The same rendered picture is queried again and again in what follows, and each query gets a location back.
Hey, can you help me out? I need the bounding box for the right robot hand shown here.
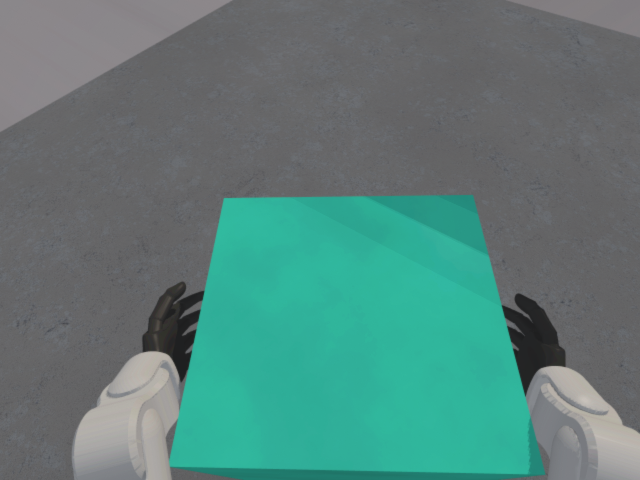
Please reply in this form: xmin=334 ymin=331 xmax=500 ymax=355
xmin=502 ymin=293 xmax=566 ymax=397

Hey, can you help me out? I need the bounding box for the right robot forearm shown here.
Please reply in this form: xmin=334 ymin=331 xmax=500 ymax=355
xmin=526 ymin=366 xmax=640 ymax=480

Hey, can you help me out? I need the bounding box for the left robot forearm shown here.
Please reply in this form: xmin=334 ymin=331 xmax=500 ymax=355
xmin=72 ymin=351 xmax=182 ymax=480

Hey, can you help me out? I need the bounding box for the carton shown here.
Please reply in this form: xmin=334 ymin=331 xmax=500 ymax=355
xmin=169 ymin=195 xmax=545 ymax=480

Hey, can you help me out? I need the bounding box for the left robot hand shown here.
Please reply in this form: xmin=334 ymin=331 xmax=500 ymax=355
xmin=142 ymin=282 xmax=204 ymax=382

